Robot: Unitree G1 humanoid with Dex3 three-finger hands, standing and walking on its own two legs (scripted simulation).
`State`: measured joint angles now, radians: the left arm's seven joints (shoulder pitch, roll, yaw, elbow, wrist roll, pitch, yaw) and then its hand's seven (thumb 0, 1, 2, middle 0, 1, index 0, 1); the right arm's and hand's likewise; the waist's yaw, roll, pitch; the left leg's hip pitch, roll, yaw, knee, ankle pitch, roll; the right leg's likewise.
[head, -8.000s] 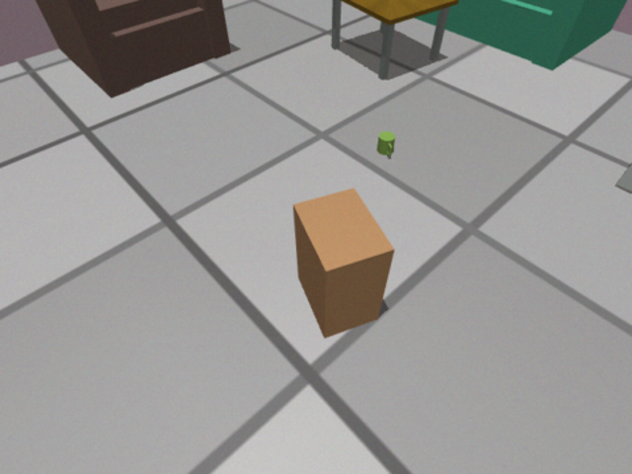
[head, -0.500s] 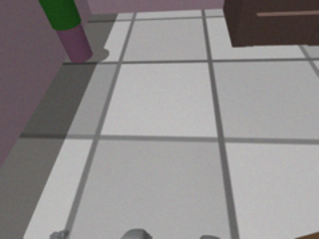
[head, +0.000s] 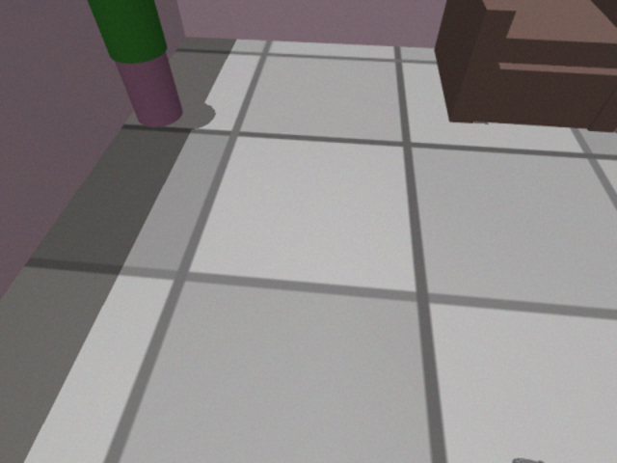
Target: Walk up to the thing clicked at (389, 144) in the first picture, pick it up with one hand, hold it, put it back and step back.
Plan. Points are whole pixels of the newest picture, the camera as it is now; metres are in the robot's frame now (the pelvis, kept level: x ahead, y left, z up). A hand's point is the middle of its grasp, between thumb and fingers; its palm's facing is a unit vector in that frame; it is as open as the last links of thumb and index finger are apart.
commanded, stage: walk up
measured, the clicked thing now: out of the picture +0.41 -1.42 -0.73
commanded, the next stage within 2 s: stand in 0.26 s
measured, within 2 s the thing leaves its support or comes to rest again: neither
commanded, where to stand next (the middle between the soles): +0.08 +0.00 m, yaw -1 degrees
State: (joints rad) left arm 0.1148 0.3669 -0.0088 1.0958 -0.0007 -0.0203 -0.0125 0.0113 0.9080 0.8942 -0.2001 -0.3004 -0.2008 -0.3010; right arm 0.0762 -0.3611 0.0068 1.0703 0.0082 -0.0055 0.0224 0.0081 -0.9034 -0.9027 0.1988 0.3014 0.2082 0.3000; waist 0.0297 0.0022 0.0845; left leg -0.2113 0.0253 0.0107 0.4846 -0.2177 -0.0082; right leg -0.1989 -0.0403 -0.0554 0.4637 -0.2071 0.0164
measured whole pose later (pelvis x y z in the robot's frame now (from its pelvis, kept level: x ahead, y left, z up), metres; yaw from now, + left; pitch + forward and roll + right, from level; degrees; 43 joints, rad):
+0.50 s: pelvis +0.01 +0.00 +0.01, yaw +0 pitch -2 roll +0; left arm 0.10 0.35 0.00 1.17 0.02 -0.02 -0.01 0.01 0.91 0.89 -0.20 -0.30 -0.20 -0.30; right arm 0.09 -0.35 0.00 1.16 -0.01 -0.01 0.02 0.01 -0.90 -0.90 0.20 0.30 0.21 0.30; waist 0.00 0.00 0.05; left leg -0.13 0.02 0.01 0.33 -0.15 -0.02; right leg -0.14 -0.04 -0.06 0.34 -0.16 0.02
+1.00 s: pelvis +0.03 -0.02 +0.01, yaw +0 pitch -2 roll +0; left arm 0.08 0.34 0.00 1.15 0.01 -0.02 -0.01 0.01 0.91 0.89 -0.20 -0.30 -0.20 -0.30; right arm 0.08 -0.36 0.00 1.15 -0.01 -0.01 0.01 0.01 -0.90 -0.90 0.20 0.30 0.21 0.30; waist 0.00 0.01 0.05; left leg -0.10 0.04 0.01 0.31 -0.17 -0.04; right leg -0.10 -0.02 -0.06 0.32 -0.18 0.00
